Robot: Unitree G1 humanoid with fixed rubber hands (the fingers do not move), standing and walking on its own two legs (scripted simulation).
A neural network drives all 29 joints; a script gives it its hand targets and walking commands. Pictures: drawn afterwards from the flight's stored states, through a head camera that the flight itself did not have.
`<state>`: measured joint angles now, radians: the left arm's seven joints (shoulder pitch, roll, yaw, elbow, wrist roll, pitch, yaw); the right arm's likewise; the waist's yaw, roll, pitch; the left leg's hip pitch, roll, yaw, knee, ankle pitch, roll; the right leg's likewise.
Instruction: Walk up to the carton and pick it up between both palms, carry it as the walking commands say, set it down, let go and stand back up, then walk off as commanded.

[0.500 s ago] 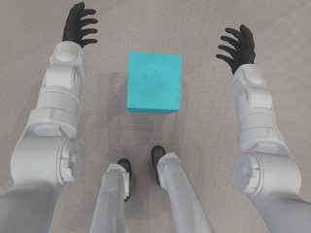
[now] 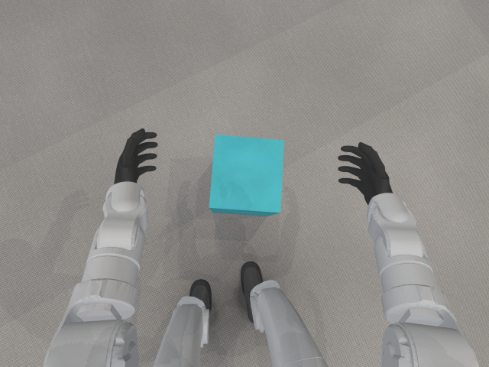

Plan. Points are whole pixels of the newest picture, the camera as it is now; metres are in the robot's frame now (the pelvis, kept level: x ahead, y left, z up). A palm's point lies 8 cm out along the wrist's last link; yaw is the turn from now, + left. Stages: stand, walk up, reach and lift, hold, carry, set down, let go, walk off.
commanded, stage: let go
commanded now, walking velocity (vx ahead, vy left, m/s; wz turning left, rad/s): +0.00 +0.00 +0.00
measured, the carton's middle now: (244, 180) +0.46 -0.08 -0.59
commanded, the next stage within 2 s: stand in 1.06 s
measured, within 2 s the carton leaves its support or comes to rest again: neither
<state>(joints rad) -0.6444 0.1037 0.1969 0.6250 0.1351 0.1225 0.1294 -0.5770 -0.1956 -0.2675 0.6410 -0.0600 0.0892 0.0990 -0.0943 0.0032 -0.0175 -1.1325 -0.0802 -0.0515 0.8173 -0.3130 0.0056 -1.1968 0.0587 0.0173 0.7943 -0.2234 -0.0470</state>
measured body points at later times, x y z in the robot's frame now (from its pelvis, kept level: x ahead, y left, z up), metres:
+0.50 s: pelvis +0.04 +0.02 +0.06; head +0.11 +0.02 +0.50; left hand +0.27 +0.23 -0.03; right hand +0.21 -0.23 -0.02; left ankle +0.01 +0.11 -0.68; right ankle +0.05 -0.08 -0.68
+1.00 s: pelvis +0.05 +0.03 +0.06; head +0.05 +0.02 +0.51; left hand +0.23 +0.25 -0.01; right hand +0.21 -0.22 -0.02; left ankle +0.01 +0.11 -0.68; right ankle +0.05 -0.08 -0.68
